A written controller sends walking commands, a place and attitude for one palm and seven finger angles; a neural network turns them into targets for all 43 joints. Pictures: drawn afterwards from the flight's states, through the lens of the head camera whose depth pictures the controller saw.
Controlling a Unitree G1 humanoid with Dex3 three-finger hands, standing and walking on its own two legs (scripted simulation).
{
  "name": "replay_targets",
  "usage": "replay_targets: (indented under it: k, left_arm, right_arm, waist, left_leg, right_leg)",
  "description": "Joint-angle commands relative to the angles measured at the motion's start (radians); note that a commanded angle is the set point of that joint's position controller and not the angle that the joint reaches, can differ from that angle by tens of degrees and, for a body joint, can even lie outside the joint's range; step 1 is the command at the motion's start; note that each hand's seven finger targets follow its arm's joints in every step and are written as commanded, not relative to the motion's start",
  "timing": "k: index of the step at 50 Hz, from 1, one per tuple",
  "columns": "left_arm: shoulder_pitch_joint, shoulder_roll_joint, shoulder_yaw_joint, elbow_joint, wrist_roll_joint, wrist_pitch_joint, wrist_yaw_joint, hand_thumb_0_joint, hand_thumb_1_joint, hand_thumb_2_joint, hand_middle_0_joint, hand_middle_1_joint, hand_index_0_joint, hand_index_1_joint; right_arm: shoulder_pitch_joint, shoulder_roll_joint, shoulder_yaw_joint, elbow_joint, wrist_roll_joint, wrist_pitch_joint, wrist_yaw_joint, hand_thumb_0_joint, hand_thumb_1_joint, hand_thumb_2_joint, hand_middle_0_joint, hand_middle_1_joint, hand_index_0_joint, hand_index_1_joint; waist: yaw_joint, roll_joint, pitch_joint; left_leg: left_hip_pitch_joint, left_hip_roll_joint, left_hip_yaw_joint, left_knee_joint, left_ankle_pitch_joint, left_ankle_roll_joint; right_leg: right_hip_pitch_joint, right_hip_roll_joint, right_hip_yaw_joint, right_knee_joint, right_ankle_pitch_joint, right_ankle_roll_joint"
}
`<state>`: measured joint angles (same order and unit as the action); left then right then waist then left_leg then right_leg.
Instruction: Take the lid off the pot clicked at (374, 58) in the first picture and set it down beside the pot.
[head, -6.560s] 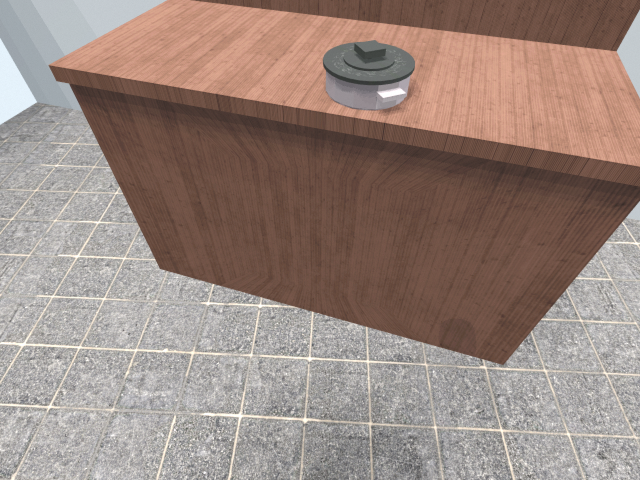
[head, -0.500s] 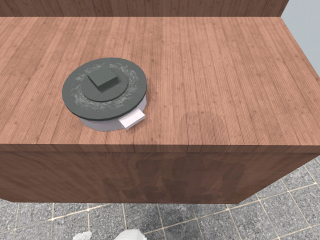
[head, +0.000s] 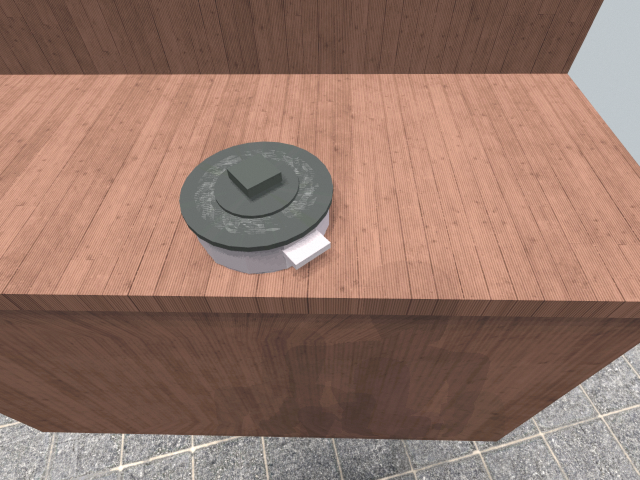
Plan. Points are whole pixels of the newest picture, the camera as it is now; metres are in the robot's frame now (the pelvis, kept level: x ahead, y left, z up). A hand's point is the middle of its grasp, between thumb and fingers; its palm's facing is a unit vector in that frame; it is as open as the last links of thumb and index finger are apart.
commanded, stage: look again from close up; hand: left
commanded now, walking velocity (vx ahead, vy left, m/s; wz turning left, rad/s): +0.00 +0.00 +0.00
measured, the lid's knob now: (254, 174) +0.43 +0.12 +0.16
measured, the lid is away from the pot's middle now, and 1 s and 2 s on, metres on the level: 0.00 0.00 0.00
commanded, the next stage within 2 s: shuffle to correct the standing spot in 0.94 s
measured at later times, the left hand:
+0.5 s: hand out of the picture +0.04 +0.15 -0.17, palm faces +0.00 -0.98 -0.21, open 7.3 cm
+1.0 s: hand out of the picture +0.05 +0.14 -0.17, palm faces +0.02 -0.98 -0.20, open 7.4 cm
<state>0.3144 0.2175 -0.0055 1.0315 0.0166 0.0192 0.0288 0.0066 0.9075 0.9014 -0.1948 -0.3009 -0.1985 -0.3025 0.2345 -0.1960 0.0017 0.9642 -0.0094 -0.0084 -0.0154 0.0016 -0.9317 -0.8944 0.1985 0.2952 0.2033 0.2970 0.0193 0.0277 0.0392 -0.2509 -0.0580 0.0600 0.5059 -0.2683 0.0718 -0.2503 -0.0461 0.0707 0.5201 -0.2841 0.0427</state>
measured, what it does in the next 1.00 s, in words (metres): shifts its weight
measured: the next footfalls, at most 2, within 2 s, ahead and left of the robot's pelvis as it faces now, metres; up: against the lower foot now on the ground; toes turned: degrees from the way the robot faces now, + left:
none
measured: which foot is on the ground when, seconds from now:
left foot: down 0.00-1.00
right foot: down 0.00-1.00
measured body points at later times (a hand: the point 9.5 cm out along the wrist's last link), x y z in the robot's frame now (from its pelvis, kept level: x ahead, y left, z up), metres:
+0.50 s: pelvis +0.02 -0.03 +0.00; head +0.06 -0.03 +0.45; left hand +0.04 +0.20 -0.15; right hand +0.04 -0.25 -0.16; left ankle +0.00 +0.07 -0.73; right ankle +0.00 -0.16 -0.73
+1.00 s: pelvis +0.04 -0.04 +0.00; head +0.08 -0.03 +0.45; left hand +0.05 +0.19 -0.15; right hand +0.05 -0.26 -0.15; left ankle +0.00 +0.07 -0.73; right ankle +0.00 -0.16 -0.73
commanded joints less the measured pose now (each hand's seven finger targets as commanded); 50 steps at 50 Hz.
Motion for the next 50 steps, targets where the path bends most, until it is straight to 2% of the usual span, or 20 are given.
replay_targets:
  k: [1,2,6,8,11,13,16,17,21,22,25,26,27,36,37,41,42,46,47,50]
  left_arm:
    - [0.02,0.1,0.007,-0.03,-0.002,-0.025,0.01,0.0,0.9,0.9,-0.2,-0.3,-0.2,-0.3]
    - [0.024,0.099,0.009,-0.029,-0.004,-0.026,0.01,0.0,0.9,0.9,-0.2,-0.3,-0.2,-0.3]
    - [0.02,0.097,0.007,-0.009,-0.005,-0.023,0.014,0.0,0.9,0.9,-0.2,-0.3,-0.2,-0.3]
    - [0.022,0.095,0.01,-0.006,-0.004,-0.024,0.015,0.0,0.9,0.9,-0.2,-0.3,-0.2,-0.3]
    - [0.016,0.09,0.01,0.002,-0.005,-0.024,0.016,0.0,0.9,0.9,-0.2,-0.3,-0.2,-0.3]
    - [0.015,0.087,0.013,0.002,-0.006,-0.026,0.016,0.0,0.9,0.9,-0.2,-0.3,-0.2,-0.3]
    - [0.006,0.078,0.012,0.007,-0.005,-0.025,0.017,0.0,0.9,0.9,-0.2,-0.3,-0.2,-0.3]
    - [0.007,0.079,0.014,0.005,-0.006,-0.026,0.017,0.0,0.9,0.9,-0.2,-0.3,-0.2,-0.3]
    - [-0.001,0.074,0.015,0.008,-0.006,-0.027,0.018,0.0,0.9,0.9,-0.2,-0.3,-0.2,-0.3]
    - [0.003,0.078,0.015,0.005,-0.008,-0.029,0.018,0.0,0.9,0.9,-0.2,-0.3,-0.2,-0.3]
    - [-0.005,0.073,0.014,0.004,-0.007,-0.028,0.018,0.0,0.9,0.9,-0.2,-0.3,-0.2,-0.3]
    - [-0.007,0.074,0.014,0.006,-0.007,-0.029,0.017,0.0,0.9,0.9,-0.2,-0.3,-0.2,-0.3]
    - [-0.004,0.076,0.015,0.001,-0.009,-0.03,0.017,0.0,0.9,0.9,-0.2,-0.3,-0.2,-0.3]
    - [-0.004,0.072,0.015,0.004,-0.01,-0.033,0.019,0.0,0.9,0.9,-0.2,-0.3,-0.2,-0.3]
    - [0.004,0.071,0.016,0.003,-0.012,-0.034,0.019,0.0,0.9,0.9,-0.2,-0.3,-0.2,-0.3]
    - [0.001,0.067,0.015,0.005,-0.01,-0.033,0.019,0.0,0.9,0.9,-0.2,-0.3,-0.2,-0.3]
    - [0.008,0.069,0.017,0.004,-0.012,-0.034,0.019,0.0,0.9,0.9,-0.2,-0.3,-0.2,-0.3]
    - [0.009,0.061,0.014,0.01,-0.011,-0.034,0.02,0.0,0.9,0.9,-0.2,-0.3,-0.2,-0.3]
    - [0.013,0.065,0.015,0.008,-0.012,-0.035,0.019,0.0,0.9,0.9,-0.2,-0.3,-0.2,-0.3]
    - [0.015,0.061,0.013,0.011,-0.012,-0.035,0.02,0.0,0.9,0.9,-0.2,-0.3,-0.2,-0.3]
  right_arm:
    - [0.033,-0.114,-0.027,-0.03,0.002,-0.028,-0.007,0.0,-0.9,-0.9,0.2,0.3,0.2,0.3]
    - [0.035,-0.109,-0.026,-0.022,0.001,-0.028,-0.007,0.0,-0.9,-0.9,0.2,0.3,0.2,0.3]
    - [0.041,-0.104,-0.021,0.005,0.003,-0.026,-0.011,0.0,-0.9,-0.9,0.2,0.3,0.2,0.3]
    - [0.036,-0.096,-0.021,0.013,0.003,-0.026,-0.011,0.0,-0.9,-0.9,0.2,0.3,0.2,0.3]
    - [0.052,-0.087,-0.017,0.029,0.002,-0.028,-0.014,0.0,-0.9,-0.9,0.2,0.3,0.2,0.3]
    - [0.047,-0.082,-0.019,0.034,0.002,-0.027,-0.015,0.0,-0.9,-0.9,0.2,0.3,0.2,0.3]
    - [0.059,-0.071,-0.017,0.046,0.002,-0.026,-0.017,0.0,-0.9,-0.9,0.2,0.3,0.2,0.3]
    - [0.058,-0.07,-0.018,0.05,0.001,-0.026,-0.017,0.0,-0.9,-0.9,0.2,0.3,0.2,0.3]
    - [0.067,-0.062,-0.017,0.06,0.001,-0.027,-0.02,0.0,-0.9,-0.9,0.2,0.3,0.2,0.3]
    - [0.066,-0.062,-0.018,0.06,0.002,-0.026,-0.02,0.0,-0.9,-0.9,0.2,0.3,0.2,0.3]
    - [0.067,-0.062,-0.016,0.065,0.002,-0.023,-0.02,0.0,-0.9,-0.9,0.2,0.3,0.2,0.3]
    - [0.072,-0.059,-0.017,0.068,0.002,-0.024,-0.02,0.0,-0.9,-0.9,0.2,0.3,0.2,0.3]
    - [0.068,-0.059,-0.018,0.069,0.002,-0.023,-0.02,0.0,-0.9,-0.9,0.2,0.3,0.2,0.3]
    - [0.082,-0.053,-0.015,0.086,0.004,-0.026,-0.023,0.0,-0.9,-0.9,0.2,0.3,0.2,0.3]
    - [0.079,-0.053,-0.015,0.086,0.004,-0.025,-0.023,0.0,-0.9,-0.9,0.2,0.3,0.2,0.3]
    - [0.084,-0.051,-0.013,0.093,0.005,-0.027,-0.025,0.0,-0.9,-0.9,0.2,0.3,0.2,0.3]
    - [0.082,-0.05,-0.014,0.095,0.004,-0.026,-0.025,0.0,-0.9,-0.9,0.2,0.3,0.2,0.3]
    - [0.083,-0.052,-0.013,0.098,0.005,-0.026,-0.027,0.0,-0.9,-0.9,0.2,0.3,0.2,0.3]
    - [0.082,-0.049,-0.014,0.099,0.005,-0.025,-0.026,0.0,-0.9,-0.9,0.2,0.3,0.2,0.3]
    - [0.082,-0.051,-0.011,0.1,0.005,-0.025,-0.026,0.0,-0.9,-0.9,0.2,0.3,0.2,0.3]
  waist:
    - [-0.017,-0.043,-0.024]
    - [-0.012,-0.047,-0.039]
    - [-0.016,-0.015,-0.013]
    - [-0.012,-0.038,-0.01]
    - [-0.015,-0.006,-0.016]
    - [-0.011,-0.028,-0.016]
    - [-0.015,-0.016,-0.001]
    - [-0.01,-0.038,-0.003]
    - [-0.014,-0.007,-0.016]
    - [-0.01,-0.036,-0.017]
    - [-0.015,-0.034,0.0]
    - [-0.016,-0.036,-0.014]
    - [-0.011,-0.05,-0.007]
    - [-0.016,-0.023,-0.029]
    - [-0.012,-0.056,-0.03]
    - [-0.017,-0.01,-0.022]
    - [-0.012,-0.038,-0.028]
    - [-0.017,-0.022,-0.023]
    - [-0.013,-0.04,-0.02]
    - [-0.016,-0.022,-0.015]
  left_leg:
    - [0.051,0.146,-0.158,-0.128,0.102,-0.019]
    - [0.059,0.146,-0.155,-0.115,0.132,-0.016]
    - [0.063,0.147,-0.148,-0.115,0.16,-0.023]
    - [0.061,0.143,-0.143,-0.101,0.164,-0.023]
    - [0.077,0.148,-0.142,-0.106,0.2,-0.026]
    - [0.077,0.144,-0.134,-0.089,0.203,-0.028]
    - [0.079,0.146,-0.131,-0.094,0.215,-0.032]
    - [0.077,0.148,-0.13,-0.089,0.208,-0.029]
    - [0.096,0.149,-0.125,-0.088,0.255,-0.035]
    - [0.093,0.151,-0.123,-0.079,0.247,-0.033]
    - [0.09,0.151,-0.117,-0.086,0.228,-0.04]
    - [0.1,0.152,-0.117,-0.087,0.242,-0.04]
    - [0.095,0.151,-0.117,-0.082,0.234,-0.038]
    - [0.126,0.158,-0.114,-0.085,0.321,-0.043]
    - [0.127,0.16,-0.114,-0.078,0.305,-0.042]
    - [0.132,0.16,-0.114,-0.089,0.337,-0.045]
    - [0.136,0.162,-0.116,-0.083,0.33,-0.042]
    - [0.146,0.164,-0.113,-0.091,0.339,-0.044]
    - [0.142,0.165,-0.114,-0.087,0.327,-0.043]
    - [0.143,0.164,-0.112,-0.094,0.327,-0.045]
  right_leg:
    - [-0.019,-0.037,0.03,-0.057,0.103,-0.071]
    - [-0.001,-0.035,0.026,-0.058,0.118,-0.071]
    - [-0.005,-0.038,0.028,-0.06,0.115,-0.07]
    - [0.002,-0.045,0.033,-0.069,0.136,-0.073]
    - [0.011,-0.043,0.03,-0.062,0.139,-0.074]
    - [0.018,-0.048,0.037,-0.07,0.164,-0.076]
    - [0.012,-0.047,0.039,-0.071,0.167,-0.078]
    - [0.022,-0.047,0.034,-0.077,0.17,-0.079]
    - [0.031,-0.05,0.042,-0.072,0.206,-0.081]
    - [0.041,-0.05,0.04,-0.081,0.217,-0.082]
    - [0.032,-0.055,0.047,-0.088,0.221,-0.083]
    - [0.038,-0.054,0.047,-0.084,0.232,-0.084]
    - [0.044,-0.052,0.047,-0.091,0.236,-0.085]
    - [0.065,-0.057,0.043,-0.089,0.299,-0.087]
    - [0.073,-0.054,0.043,-0.096,0.302,-0.087]
    - [0.07,-0.056,0.041,-0.094,0.303,-0.087]
    - [0.079,-0.053,0.039,-0.1,0.305,-0.087]
    - [0.071,-0.057,0.041,-0.104,0.312,-0.087]
    - [0.077,-0.054,0.039,-0.111,0.311,-0.087]
    - [0.072,-0.057,0.041,-0.112,0.309,-0.087]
